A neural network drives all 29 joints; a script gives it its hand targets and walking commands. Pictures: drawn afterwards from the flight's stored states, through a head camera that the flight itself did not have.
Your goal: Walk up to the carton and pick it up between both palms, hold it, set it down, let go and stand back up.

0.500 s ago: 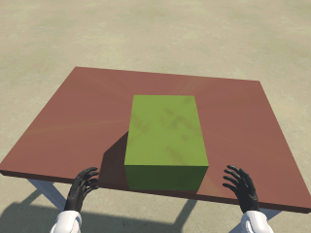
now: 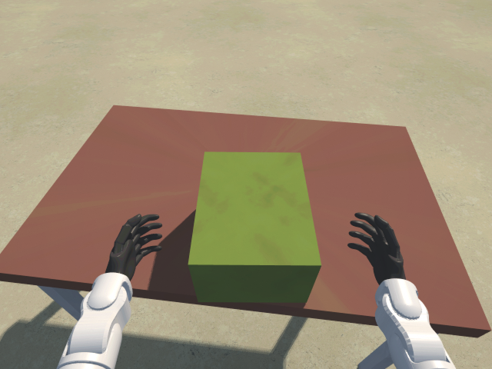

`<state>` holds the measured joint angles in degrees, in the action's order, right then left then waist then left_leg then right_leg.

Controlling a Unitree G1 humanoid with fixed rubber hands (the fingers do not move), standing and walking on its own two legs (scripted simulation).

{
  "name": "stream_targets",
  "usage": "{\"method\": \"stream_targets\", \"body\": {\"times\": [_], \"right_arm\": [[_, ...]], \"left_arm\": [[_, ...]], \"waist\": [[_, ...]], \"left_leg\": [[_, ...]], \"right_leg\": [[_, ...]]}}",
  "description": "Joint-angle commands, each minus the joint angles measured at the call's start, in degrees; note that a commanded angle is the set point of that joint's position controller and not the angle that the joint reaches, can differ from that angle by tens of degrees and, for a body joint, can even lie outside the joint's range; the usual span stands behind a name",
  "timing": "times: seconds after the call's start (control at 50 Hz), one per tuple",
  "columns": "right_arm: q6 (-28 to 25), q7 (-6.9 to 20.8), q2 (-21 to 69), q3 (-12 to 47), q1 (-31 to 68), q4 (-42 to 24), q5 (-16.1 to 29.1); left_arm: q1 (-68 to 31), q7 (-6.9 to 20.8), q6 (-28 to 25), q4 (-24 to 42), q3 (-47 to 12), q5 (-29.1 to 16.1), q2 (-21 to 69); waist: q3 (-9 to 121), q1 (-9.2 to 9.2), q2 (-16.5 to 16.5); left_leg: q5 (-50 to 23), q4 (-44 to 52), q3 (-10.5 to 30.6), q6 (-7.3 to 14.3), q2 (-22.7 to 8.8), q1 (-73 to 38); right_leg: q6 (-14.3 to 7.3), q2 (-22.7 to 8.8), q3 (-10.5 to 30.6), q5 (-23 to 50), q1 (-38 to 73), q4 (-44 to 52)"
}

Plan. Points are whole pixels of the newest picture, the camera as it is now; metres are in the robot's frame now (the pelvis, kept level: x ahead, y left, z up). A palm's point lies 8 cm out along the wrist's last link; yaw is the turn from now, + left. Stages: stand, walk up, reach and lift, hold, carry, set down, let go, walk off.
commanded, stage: reach and lift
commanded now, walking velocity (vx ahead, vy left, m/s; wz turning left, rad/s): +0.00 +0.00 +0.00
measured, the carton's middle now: (252, 222) +0.44 +0.04 -0.07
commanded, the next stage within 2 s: none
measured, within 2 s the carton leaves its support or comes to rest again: neither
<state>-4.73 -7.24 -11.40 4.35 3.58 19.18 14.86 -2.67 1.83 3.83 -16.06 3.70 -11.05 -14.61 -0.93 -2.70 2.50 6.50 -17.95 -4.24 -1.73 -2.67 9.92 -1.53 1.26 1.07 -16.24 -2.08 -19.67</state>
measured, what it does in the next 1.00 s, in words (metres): stands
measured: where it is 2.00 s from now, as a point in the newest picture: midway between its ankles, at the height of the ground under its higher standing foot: outside the picture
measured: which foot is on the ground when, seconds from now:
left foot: down 0.00-1.00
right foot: down 0.00-1.00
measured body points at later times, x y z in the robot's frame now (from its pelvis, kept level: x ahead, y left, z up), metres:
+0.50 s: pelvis -0.01 +0.01 +0.00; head +0.02 +0.02 +0.45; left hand +0.36 +0.25 +0.09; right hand +0.38 -0.17 +0.10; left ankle +0.03 +0.14 -0.75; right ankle -0.06 -0.10 -0.75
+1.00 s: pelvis -0.01 +0.01 +0.00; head +0.03 +0.02 +0.45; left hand +0.41 +0.26 +0.12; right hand +0.44 -0.15 +0.13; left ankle +0.03 +0.14 -0.75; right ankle -0.06 -0.10 -0.75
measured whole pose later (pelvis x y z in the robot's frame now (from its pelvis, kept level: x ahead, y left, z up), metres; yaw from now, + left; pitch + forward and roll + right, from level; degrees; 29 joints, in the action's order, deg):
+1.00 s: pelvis -0.01 +0.01 +0.00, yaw +0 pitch +8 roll -1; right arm 9.8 -7.4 -16.9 3.0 47.9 47.6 20.8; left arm -43.6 -1.0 15.8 -41.2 4.8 -12.5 -20.4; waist 4.5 -2.2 0.6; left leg 5.2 -20.6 -3.3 -1.0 -3.5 23.7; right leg -0.8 2.1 0.3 -13.8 -14.6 -20.1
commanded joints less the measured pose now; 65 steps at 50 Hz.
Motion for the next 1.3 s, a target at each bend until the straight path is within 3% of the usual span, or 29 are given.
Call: {"method": "stream_targets", "body": {"times": [0.0,0.06,0.1,0.14,0.16,0.2,0.26,0.34,0.4,0.46,0.52,0.58,0.64,0.68,0.72,0.8,0.84,0.88,0.94,0.98,1.06,1.08,1.1,1.14,1.16,1.2,1.22,1.26,1.28], "right_arm": [[2.3,-1.0,-5.0,-2.5,18.9,-6.6,0.8],[4.4,-1.5,-6.1,-2.4,23.4,-4.5,0.9],[4.4,-1.9,-7.2,-2.1,24.1,-4.8,1.1],[4.5,-2.3,-7.6,-1.9,25.6,-5.2,1.8],[4.6,-2.2,-7.8,-2.1,28.4,-4.1,2.1],[4.7,-2.4,-9.0,-3.1,30.5,-4.3,1.9],[6.2,-2.1,-9.7,-3.5,36.9,-5.3,1.9],[6.8,-1.6,-11.7,-4.1,39.9,-7.3,2.6],[8.1,-1.0,-12.4,-3.9,42.7,-3.9,4.6],[9.8,-0.6,-13.5,-2.9,45.5,0.1,5.6],[11.7,-0.7,-13.3,-1.8,47.7,6.0,6.9],[12.5,-0.8,-14.0,-2.0,48.9,9.7,7.5],[12.0,-1.0,-14.8,-2.2,53.6,9.0,7.4],[11.5,-1.1,-15.7,-3.5,57.0,7.4,7.6],[11.3,-0.8,-16.1,-5.1,60.7,6.1,6.6],[11.9,-0.4,-15.7,-5.5,65.7,9.0,5.3],[12.9,-0.1,-14.7,-5.2,66.6,14.4,6.0],[12.9,-0.1,-14.8,-4.7,68.4,17.5,5.3],[11.2,-0.1,-12.9,-1.8,64.8,25.2,5.6],[8.6,-0.2,-11.5,-0.8,60.5,29.3,5.3],[1.6,0.4,-10.0,0.4,58.9,33.3,4.5],[-0.3,0.7,-10.3,-0.6,58.3,33.4,4.0],[-1.8,0.9,-9.7,-0.1,58.8,33.3,3.6],[-4.5,1.6,-10.9,-2.1,61.5,31.4,3.3],[-5.3,1.8,-10.8,-2.9,62.3,32.2,2.6],[-7.0,1.9,-10.7,-3.1,63.9,29.9,2.3],[-8.0,1.8,-11.2,-5.1,64.7,28.5,1.0],[-9.0,1.9,-10.4,-6.4,68.4,25.8,-0.3],[-9.0,1.8,-9.4,-6.1,70.1,25.9,-0.2]], "left_arm": [[-22.0,0.3,1.9,9.5,4.6,0.2,-8.5],[-24.1,0.7,4.6,6.9,5.1,0.6,-8.2],[-25.1,0.7,5.7,10.2,5.9,1.7,-8.6],[-25.3,1.1,6.8,9.6,6.5,1.5,-7.9],[-28.6,1.2,7.4,9.0,6.0,1.7,-7.7],[-29.9,0.7,7.9,9.4,6.3,1.6,-9.1],[-34.9,0.0,9.0,6.1,6.8,0.3,-10.6],[-39.5,-1.3,8.9,11.0,6.1,-0.8,-11.1],[-42.3,-1.7,9.9,8.8,5.6,-0.6,-11.1],[-43.8,-2.0,11.6,5.7,6.5,-0.8,-11.4],[-45.3,-1.2,14.4,0.3,5.6,0.1,-10.4],[-47.3,-0.9,15.7,0.5,5.8,1.2,-11.4],[-51.0,-1.4,15.1,0.0,7.0,1.7,-13.0],[-54.9,-1.9,14.1,1.3,6.1,0.9,-13.8],[-59.4,-2.3,13.0,0.8,5.1,-0.9,-14.6],[-64.2,-3.6,11.6,-5.4,4.0,-2.3,-15.5],[-65.9,-3.8,11.1,-8.7,3.0,-2.5,-15.5],[-66.0,-3.3,10.3,-14.3,3.2,-2.4,-15.1],[-62.0,-1.9,7.9,-22.0,2.4,-0.5,-12.3],[-57.5,-0.9,5.3,-26.0,5.3,3.4,-12.1],[-55.5,0.5,-2.9,-31.3,5.6,6.6,-9.3],[-56.2,0.3,-5.0,-30.3,5.2,7.0,-8.8],[-56.9,0.2,-6.9,-31.8,5.5,7.2,-8.5],[-61.8,-1.0,-10.5,-28.1,4.9,6.7,-9.2],[-63.7,-1.7,-11.7,-30.1,4.0,6.2,-8.4],[-64.0,-2.4,-14.2,-31.3,3.4,4.9,-8.1],[-66.5,-3.0,-15.7,-29.5,2.5,4.1,-8.2],[-71.4,-4.2,-19.1,-29.3,2.3,1.7,-10.6],[-72.9,-4.4,-20.5,-31.5,0.5,-0.2,-9.7]], "waist": [[14.6,0.21,-3.7],[13.1,0.79,-1.1],[17.7,1.17,-3.2],[18.4,0.90,-3.1],[19.2,1.53,-4.4],[19.3,0.57,-4.7],[21.4,0.24,-1.1],[29.9,0.60,-2.2],[31.5,0.14,-4.8],[30.9,-0.27,-2.6],[26.8,0.37,-3.2],[25.2,0.85,-3.5],[29.3,0.31,-4.0],[32.5,0.48,-6.9],[35.3,1.04,-5.8],[40.4,0.18,-4.0],[40.7,0.67,-4.6],[39.8,0.69,-2.6],[36.5,0.98,-1.9],[35.5,0.12,-1.5],[33.5,-0.41,-2.2],[34.7,-0.45,-4.4],[33.4,-0.68,-3.6],[37.9,-0.48,-5.9],[38.3,0.02,-6.3],[39.9,0.02,-4.7],[44.3,0.77,-6.2],[51.1,0.39,-5.9],[52.2,1.49,-4.1]], "left_leg": [[-12.8,-2.2,1.5,1.9,2.2,-19.0],[-14.6,-2.5,1.8,2.0,2.2,-20.0],[-18.6,-3.5,1.4,1.4,2.6,-21.2],[-20.0,-3.8,1.7,1.2,2.3,-22.7],[-21.0,-4.3,2.0,0.7,2.1,-23.1],[-19.4,-4.0,1.4,0.7,2.3,-22.0],[-14.9,-3.8,1.5,1.9,2.1,-19.4],[-18.7,-4.8,1.9,1.5,1.7,-23.3],[-20.8,-5.7,2.3,0.9,0.9,-25.0],[-21.7,-5.8,2.2,1.4,1.2,-23.5],[-21.1,-5.1,2.6,1.8,1.2,-20.4],[-20.8,-5.1,2.5,1.4,1.5,-21.3],[-21.5,-5.9,2.3,1.5,1.9,-20.1],[-21.9,-6.6,2.2,0.7,1.7,-21.5],[-19.3,-6.8,2.7,0.8,1.5,-22.0],[-15.8,-6.8,2.8,1.5,1.1,-19.0],[-16.0,-7.4,3.0,1.8,0.9,-19.1],[-18.0,-7.8,3.4,2.1,0.5,-19.2],[-21.9,-8.6,4.2,1.9,0.8,-17.8],[-24.5,-9.0,3.8,1.7,1.3,-17.2],[-28.4,-9.0,3.4,0.9,1.2,-15.0],[-28.7,-9.1,3.4,0.2,1.1,-16.5],[-28.3,-9.6,2.8,0.3,1.0,-15.4],[-27.3,-10.3,2.6,-0.4,1.0,-15.8],[-25.6,-10.6,2.8,-1.0,0.7,-15.3],[-23.9,-12.1,2.4,-0.6,0.8,-14.1],[-22.4,-12.6,2.6,-1.1,0.7,-14.0],[-16.9,-13.8,2.2,-0.3,0.7,-9.8],[-15.7,-14.5,2.4,0.1,0.8,-7.3]], "right_leg": [[3.8,-2.1,1.0,16.1,-15.5,5.2],[4.4,-1.5,0.9,19.0,-15.8,5.4],[4.5,-1.0,0.5,22.4,-13.3,4.6],[4.5,-0.5,-0.1,24.9,-12.2,4.7],[4.4,-0.2,-0.1,25.1,-12.8,4.3],[4.5,0.1,-0.4,21.9,-13.4,4.7],[4.5,0.1,-0.6,17.7,-15.2,4.5],[4.4,0.8,-1.5,20.2,-14.7,3.4],[4.0,0.8,-1.5,19.6,-17.4,3.9],[4.5,1.0,-1.3,22.1,-16.2,3.6],[5.0,1.0,-1.3,24.0,-15.1,3.3],[5.3,0.9,-1.2,25.3,-15.0,4.0],[5.8,1.2,-1.2,27.4,-14.9,2.9],[5.4,1.3,-1.6,26.8,-16.0,2.9],[4.9,1.4,-2.3,22.7,-19.1,3.3],[4.8,0.7,-2.0,20.2,-19.7,2.3],[4.8,0.7,-2.1,19.7,-21.7,2.2],[5.0,1.0,-2.3,21.9,-21.2,2.0],[5.6,0.9,-2.4,27.1,-20.1,1.7],[6.1,0.9,-1.9,29.9,-17.3,1.5],[6.3,1.2,-2.7,32.3,-18.4,1.6],[5.8,1.3,-3.0,30.2,-19.8,1.9],[5.6,1.4,-3.2,28.9,-21.0,2.0],[5.1,1.7,-3.3,25.4,-24.4,1.6],[4.6,1.7,-3.6,22.0,-26.2,1.6],[4.6,1.6,-3.6,20.3,-28.6,1.0],[4.5,1.4,-3.7,19.1,-30.2,0.3],[4.1,0.3,-2.8,15.0,-31.3,-1.5],[4.2,0.1,-2.9,15.1,-32.2,-2.8]]}}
